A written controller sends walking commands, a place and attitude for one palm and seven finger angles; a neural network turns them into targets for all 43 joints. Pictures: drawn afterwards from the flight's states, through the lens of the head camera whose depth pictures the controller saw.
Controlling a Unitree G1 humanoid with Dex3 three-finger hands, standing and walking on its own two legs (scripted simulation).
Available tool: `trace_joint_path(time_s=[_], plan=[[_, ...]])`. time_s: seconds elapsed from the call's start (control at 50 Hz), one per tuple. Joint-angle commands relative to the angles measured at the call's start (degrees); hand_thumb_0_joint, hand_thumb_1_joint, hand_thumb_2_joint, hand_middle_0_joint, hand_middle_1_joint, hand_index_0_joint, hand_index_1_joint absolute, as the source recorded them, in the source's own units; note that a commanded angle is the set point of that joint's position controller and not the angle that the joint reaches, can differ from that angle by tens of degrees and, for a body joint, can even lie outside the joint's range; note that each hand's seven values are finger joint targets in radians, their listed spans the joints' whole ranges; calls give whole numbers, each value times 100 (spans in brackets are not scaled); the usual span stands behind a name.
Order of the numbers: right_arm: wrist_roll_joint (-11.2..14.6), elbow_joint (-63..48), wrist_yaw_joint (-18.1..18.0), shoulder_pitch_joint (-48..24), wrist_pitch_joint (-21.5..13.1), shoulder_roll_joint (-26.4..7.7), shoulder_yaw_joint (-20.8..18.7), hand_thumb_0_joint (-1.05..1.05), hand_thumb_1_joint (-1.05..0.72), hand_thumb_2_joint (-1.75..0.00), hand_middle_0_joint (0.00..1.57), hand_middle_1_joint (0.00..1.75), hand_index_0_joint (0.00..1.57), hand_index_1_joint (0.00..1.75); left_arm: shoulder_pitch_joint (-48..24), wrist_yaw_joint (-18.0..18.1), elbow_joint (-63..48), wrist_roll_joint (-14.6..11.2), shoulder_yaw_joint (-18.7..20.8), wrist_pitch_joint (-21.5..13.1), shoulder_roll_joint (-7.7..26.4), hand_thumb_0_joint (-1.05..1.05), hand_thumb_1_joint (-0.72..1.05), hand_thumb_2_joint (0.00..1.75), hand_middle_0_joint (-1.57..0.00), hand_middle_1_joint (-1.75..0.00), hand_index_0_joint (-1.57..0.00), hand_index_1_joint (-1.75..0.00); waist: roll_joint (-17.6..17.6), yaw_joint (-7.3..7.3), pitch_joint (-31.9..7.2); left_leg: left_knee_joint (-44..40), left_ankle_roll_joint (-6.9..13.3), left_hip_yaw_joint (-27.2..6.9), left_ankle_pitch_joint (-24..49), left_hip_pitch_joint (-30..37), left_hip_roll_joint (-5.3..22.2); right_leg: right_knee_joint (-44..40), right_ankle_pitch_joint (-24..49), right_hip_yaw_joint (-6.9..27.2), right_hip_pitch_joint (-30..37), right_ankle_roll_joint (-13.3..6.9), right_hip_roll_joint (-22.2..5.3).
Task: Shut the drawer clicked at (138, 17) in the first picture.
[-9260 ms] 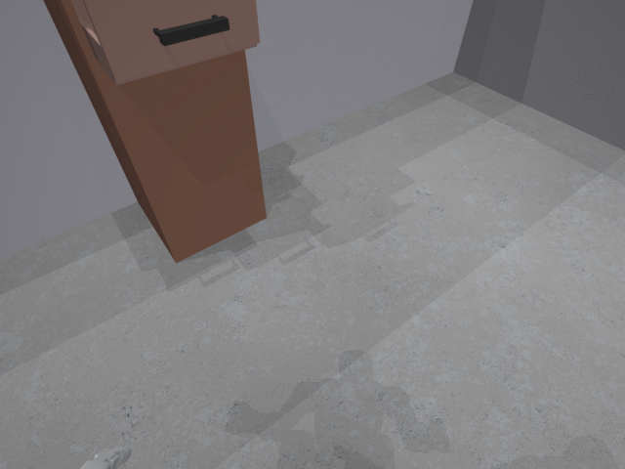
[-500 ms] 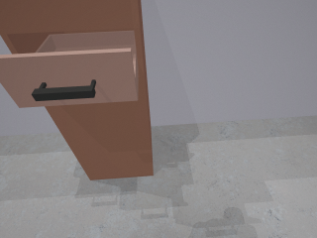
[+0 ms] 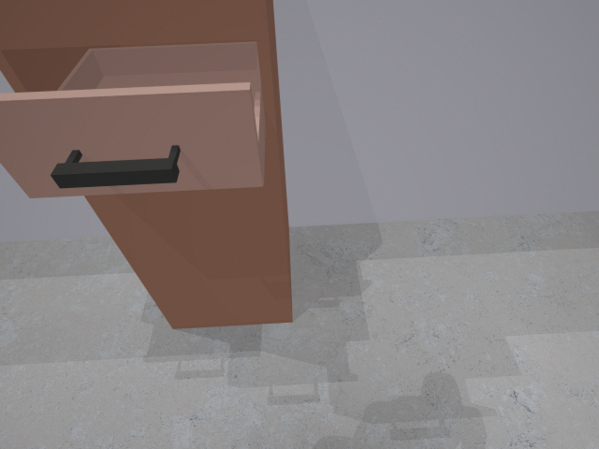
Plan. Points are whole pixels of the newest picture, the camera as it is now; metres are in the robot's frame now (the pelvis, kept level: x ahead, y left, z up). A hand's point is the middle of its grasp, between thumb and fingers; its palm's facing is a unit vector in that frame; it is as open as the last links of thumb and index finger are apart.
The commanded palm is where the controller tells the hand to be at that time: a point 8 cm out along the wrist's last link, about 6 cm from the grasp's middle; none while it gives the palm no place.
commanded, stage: come to a stop and stand still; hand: left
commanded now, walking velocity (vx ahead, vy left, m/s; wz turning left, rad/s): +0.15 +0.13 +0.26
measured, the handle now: (121, 163) +0.46 +0.28 +0.14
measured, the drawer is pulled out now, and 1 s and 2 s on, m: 0.15 0.15 0.15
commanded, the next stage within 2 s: look again from close up in 1.54 s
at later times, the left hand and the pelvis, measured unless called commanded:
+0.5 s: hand out of the picture +0.05 +0.19 -0.17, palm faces +0.10 -0.97 -0.23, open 7.3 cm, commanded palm none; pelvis +0.04 +0.01 +0.00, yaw +4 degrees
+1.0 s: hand out of the picture +0.05 +0.16 -0.17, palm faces +0.09 -0.97 -0.22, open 7.3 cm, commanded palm none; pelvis +0.05 -0.02 +0.00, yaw +3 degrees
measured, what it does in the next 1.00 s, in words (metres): steps on the spot: right foot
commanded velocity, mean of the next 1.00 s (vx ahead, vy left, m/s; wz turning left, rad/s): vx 0.00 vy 0.01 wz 0.02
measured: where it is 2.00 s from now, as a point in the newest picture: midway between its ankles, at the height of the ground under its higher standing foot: outside the picture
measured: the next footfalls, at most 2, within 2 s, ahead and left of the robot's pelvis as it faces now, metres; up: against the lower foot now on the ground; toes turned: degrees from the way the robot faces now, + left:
right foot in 0.44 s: +0.08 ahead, -0.11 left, +0.00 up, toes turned +1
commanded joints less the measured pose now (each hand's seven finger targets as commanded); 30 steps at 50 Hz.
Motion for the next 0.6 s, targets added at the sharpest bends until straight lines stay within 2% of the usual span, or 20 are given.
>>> trace_joint_path(time_s=[0.0, 0.04, 0.06, 0.08, 0.1, 0.12, 0.14, 0.16, 0.18, 0.22, 0.26, 0.32, 0.36, 0.38, 0.42, 0.44, 0.46, 0.48, 0.52, 0.58], plan=[[-27, -290, 21, 280, 11, -434, -85, 0, -90, -90, 20, 30, 20, 30, 485, 5, -271, 34, 233, -97, 892, 0, 90, 90, -20, -30, -20, -30, -597, 148, 409, 101, 50, -266, -108, -1522, 287, -672, -590, 1088, 526, -602, -857], [-27, -395, 33, 195, 56, -372, -130, 0, -90, -90, 20, 30, 20, 30, 761, 31, -290, 47, 367, -98, 1124, 0, 90, 90, -20, -30, -20, -30, -1324, 239, 318, 1055, -34, 20, -522, -1940, 103, -1264, -891, 1882, 757, -948, -1549], [-23, -479, 41, 32, 55, -375, -142, 0, -90, -90, 20, 30, 20, 30, 855, 47, -313, 65, 417, -107, 1158, 0, 90, 90, -20, -30, -20, -30, -1369, 316, 361, 1476, -50, -48, -810, -2114, 171, -1462, -706, 2153, 734, -1151, -1825], [-21, -533, 53, -52, 32, -360, -150, 0, -90, -90, 20, 30, 20, 30, 810, 64, -340, 82, 430, -127, 1110, 0, 90, 90, -20, -30, -20, -30, -1284, 294, 366, 1528, -44, -170, -934, -2080, 290, -1433, -181, 2106, 604, -1248, -1871], [-6, -509, 63, 73, 7, -288, -153, 0, -90, -90, 20, 30, 20, 30, 590, 71, -400, 92, 418, -122, 1069, 0, 90, 90, -20, -30, -20, -30, -1077, 134, 284, 1017, -44, -225, -819, -1646, 368, -1133, 405, 1680, 353, -1162, -1778], [17, -354, 68, 461, 3, -188, -143, 0, -90, -90, 20, 30, 20, 30, 252, 68, -485, 71, 386, -87, 998, 0, 90, 90, -20, -30, -20, -30, -864, -112, 189, 156, -41, -160, -229, -884, 357, -659, 638, 1027, 3, -908, -1485], [6, -187, 80, 786, -51, -233, -134, 0, -90, -90, 20, 30, 20, 30, 87, 58, -565, 39, 331, -49, 762, 0, 90, 90, -20, -30, -20, -30, -272, -196, 133, -465, -10, -408, 766, -323, 452, 127, 595, 424, -356, -584, -878], [-59, -148, 32, 982, -100, -640, -207, 0, -90, -90, 20, 30, 20, 30, 96, 26, -653, -15, 246, -10, 448, 0, 90, 90, -20, -30, -20, -30, 1046, -212, -4, -720, 309, -1519, 2134, -63, 1319, 1060, -322, -257, -873, -156, -152], [-59, -154, -26, 965, -92, -739, -213, 0, -90, -90, 20, 30, 20, 30, 54, 47, -696, -17, 187, -21, 335, 0, 90, 90, -20, -30, -20, -30, 1459, -167, -7, -842, 720, -1930, 3800, 239, 1850, 1626, -1613, -190, -1297, -60, 53], [-41, -292, -81, 549, -91, -552, -155, 0, -90, -90, 20, 30, 20, 30, -14, 59, -602, -6, 169, 9, 405, 0, 90, 90, -20, -30, -20, -30, 874, -43, 226, -742, 1023, -1688, 4223, -93, 1850, 2060, -1680, 178, -1189, -131, -187], [-58, -371, -100, 301, -103, -600, -163, 0, -90, -90, 20, 30, 20, 30, 42, 11, -515, -13, 154, -17, 264, 0, 90, 90, -20, -30, -20, -30, 463, 21, 312, -565, 979, -1282, 4845, -39, 1697, 1822, -1347, 127, -1066, -101, -202], [-36, -355, -118, 241, -115, -644, -174, 0, -90, -90, 20, 30, 20, 30, 102, -5, -462, -35, 129, -38, 212, 0, 90, 90, -20, -30, -20, -30, 407, 55, 93, -445, 776, -843, 5075, 175, 1434, 945, -770, -24, -609, -57, -99], [-3, -338, -118, 193, -104, -650, -196, 0, -90, -90, 20, 30, 20, 30, 220, -2, -416, -27, 132, -71, 263, 0, 90, 90, -20, -30, -20, -30, 324, 113, -27, -260, 556, -666, 4547, 149, 1238, 85, -22, -68, -131, -51, -50], [21, -325, -117, 171, -101, -604, -198, 0, -90, -90, 20, 30, 20, 30, 372, 6, -356, -24, 141, -115, 345, 0, 90, 90, -20, -30, -20, -30, 150, 180, -130, -78, 381, -605, 4082, 18, 1093, -416, 646, 82, 256, -86, -97], [55, -329, -102, 180, -90, -433, -173, 0, -90, -90, 20, 30, 20, 30, 572, 37, -264, -37, 152, -191, 653, 0, 90, 90, -20, -30, -20, -30, -415, 106, -260, -15, 43, -378, 2146, -639, 671, -335, 2898, 950, 942, -400, -754], [52, -301, -80, 259, -82, -354, -164, 0, -90, -90, 20, 30, 20, 30, 508, 33, -259, -34, 125, -188, 746, 0, 90, 90, -20, -30, -20, -30, -442, 23, -164, -167, -25, -335, 1264, -723, 519, -280, 3222, 987, 858, -535, -981], [42, -256, -60, 302, -67, -286, -159, 0, -90, -90, 20, 30, 20, 30, 382, 32, -275, -21, 110, -169, 764, 0, 90, 90, -20, -30, -20, -30, -632, -21, -78, -248, -44, -339, 1255, -694, 511, -204, 3260, 829, 811, -516, -895], [31, -197, -62, 298, -42, -334, -162, 0, -90, -90, 20, 30, 20, 30, 335, 42, -275, -20, 113, -172, 711, 0, 90, 90, -20, -30, -20, -30, -1090, -20, -124, -213, -47, -333, 1418, -567, 588, -204, 3235, 752, 770, -463, -746], [35, -125, -64, 311, -39, -347, -160, 0, -90, -90, 20, 30, 20, 30, 218, 58, -316, -27, 73, -152, 618, 0, 90, 90, -20, -30, -20, -30, -1076, -33, -59, -385, -48, -367, 1667, -452, 667, -273, 2924, 563, 658, -373, -598], [10, -11, -89, 293, -91, -399, -128, 0, -90, -90, 20, 30, 20, 30, 177, 62, -360, -47, 78, -127, 586, 0, 90, 90, -20, -30, -20, -30, -179, 16, -70, -471, 2, -440, 2729, -203, 782, -147, 2508, 463, 624, -328, -444]])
